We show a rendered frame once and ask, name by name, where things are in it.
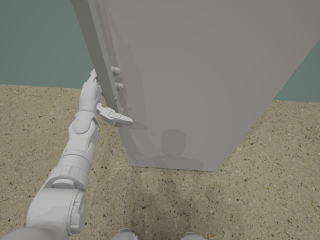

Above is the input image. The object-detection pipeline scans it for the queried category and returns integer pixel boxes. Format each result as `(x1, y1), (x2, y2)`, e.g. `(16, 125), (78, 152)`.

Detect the robot shin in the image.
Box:
(120, 228), (131, 233)
(184, 232), (195, 237)

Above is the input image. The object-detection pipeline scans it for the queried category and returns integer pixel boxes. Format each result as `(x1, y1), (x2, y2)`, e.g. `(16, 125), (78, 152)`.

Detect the robot left forearm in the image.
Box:
(26, 111), (100, 227)

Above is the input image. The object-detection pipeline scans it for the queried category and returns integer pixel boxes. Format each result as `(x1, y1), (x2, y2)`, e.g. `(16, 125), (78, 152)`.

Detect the robot left hand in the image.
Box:
(79, 66), (134, 126)

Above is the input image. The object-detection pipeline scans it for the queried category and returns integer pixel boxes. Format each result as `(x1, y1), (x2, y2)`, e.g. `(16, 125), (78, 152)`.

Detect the left robot shin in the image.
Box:
(120, 228), (131, 233)

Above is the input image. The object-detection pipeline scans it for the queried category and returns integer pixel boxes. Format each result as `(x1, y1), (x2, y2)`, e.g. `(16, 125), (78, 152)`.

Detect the left robot upper arm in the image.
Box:
(0, 188), (87, 240)

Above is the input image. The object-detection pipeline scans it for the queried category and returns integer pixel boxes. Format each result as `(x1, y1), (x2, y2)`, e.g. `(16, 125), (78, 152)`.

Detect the right robot shin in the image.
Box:
(184, 232), (195, 237)

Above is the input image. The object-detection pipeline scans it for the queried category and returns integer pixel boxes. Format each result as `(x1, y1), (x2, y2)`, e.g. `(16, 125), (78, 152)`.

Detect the handle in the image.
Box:
(71, 0), (124, 128)

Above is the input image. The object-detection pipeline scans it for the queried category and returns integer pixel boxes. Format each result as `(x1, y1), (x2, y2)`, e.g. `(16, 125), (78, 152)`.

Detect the fridge door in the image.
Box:
(94, 0), (320, 172)

